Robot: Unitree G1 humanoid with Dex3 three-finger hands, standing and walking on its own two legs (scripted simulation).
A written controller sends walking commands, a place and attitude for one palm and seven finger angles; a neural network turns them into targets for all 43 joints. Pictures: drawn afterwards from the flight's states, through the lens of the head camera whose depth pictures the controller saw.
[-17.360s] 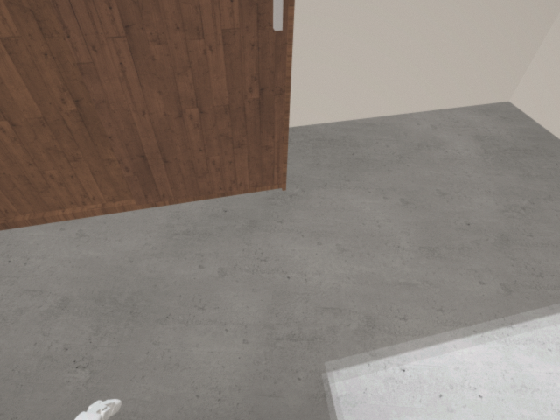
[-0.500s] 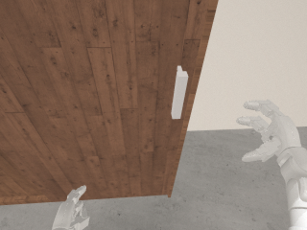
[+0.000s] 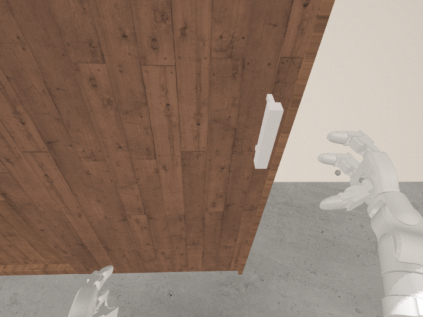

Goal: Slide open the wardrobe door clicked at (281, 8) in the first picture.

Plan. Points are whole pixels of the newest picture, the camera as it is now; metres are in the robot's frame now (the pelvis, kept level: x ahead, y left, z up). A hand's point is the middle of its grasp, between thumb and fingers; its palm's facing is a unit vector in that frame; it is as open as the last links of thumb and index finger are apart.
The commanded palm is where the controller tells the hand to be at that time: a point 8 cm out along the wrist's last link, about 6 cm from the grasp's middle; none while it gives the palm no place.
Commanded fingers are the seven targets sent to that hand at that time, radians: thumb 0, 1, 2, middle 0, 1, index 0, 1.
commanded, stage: move the hooked fingers beside the handle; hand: right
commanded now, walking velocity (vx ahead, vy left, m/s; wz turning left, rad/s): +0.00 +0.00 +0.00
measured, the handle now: (264, 132) +0.46 -0.08 +0.13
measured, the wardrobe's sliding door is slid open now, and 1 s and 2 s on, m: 0.00 0.00 0.00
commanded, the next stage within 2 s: feel for the door with the fingertips in 1.34 s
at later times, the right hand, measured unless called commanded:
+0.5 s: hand (305, 150) +0.40 -0.15 +0.15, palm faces -0.07 +1.00 +0.00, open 14.0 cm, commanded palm +0.38 -0.21 +0.14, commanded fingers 0.00 0.50 -0.30 0.30 1.20 0.30 1.20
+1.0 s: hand (302, 154) +0.40 -0.15 +0.13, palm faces -0.08 +1.00 -0.01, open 14.0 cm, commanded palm +0.38 -0.20 +0.14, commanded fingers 0.00 0.50 -0.30 0.30 1.20 0.30 1.20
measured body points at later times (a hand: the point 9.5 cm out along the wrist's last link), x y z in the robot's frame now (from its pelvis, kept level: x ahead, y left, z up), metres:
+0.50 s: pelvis -0.01 +0.00 +0.00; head -0.01 +0.01 +0.45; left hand +0.11 +0.26 -0.11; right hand +0.40 -0.20 +0.15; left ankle -0.01 +0.07 -0.73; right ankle +0.01 -0.09 -0.73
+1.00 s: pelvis -0.01 -0.01 +0.00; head +0.00 -0.01 +0.45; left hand +0.11 +0.25 -0.10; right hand +0.40 -0.20 +0.14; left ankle -0.01 +0.07 -0.73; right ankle +0.01 -0.09 -0.73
